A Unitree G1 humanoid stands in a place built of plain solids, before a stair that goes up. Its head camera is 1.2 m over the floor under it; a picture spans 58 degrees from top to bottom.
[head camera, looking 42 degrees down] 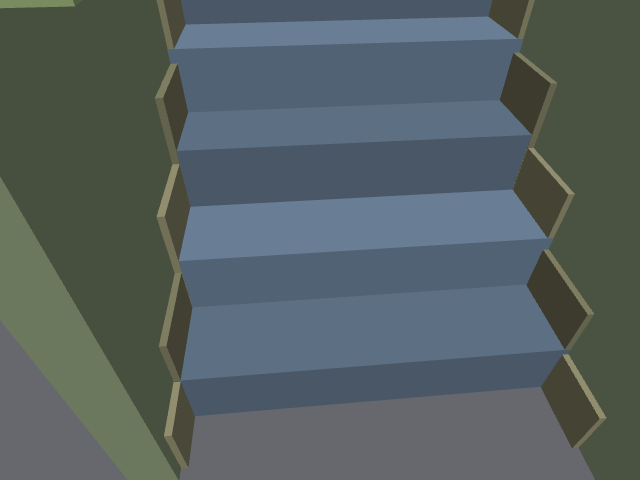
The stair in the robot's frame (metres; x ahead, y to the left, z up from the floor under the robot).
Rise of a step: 0.19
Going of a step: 0.24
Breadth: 1.07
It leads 5 degrees to the left of straight ahead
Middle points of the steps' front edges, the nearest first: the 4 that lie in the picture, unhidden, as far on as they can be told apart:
0.63 -0.15 0.19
0.86 -0.13 0.39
1.10 -0.11 0.58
1.34 -0.09 0.78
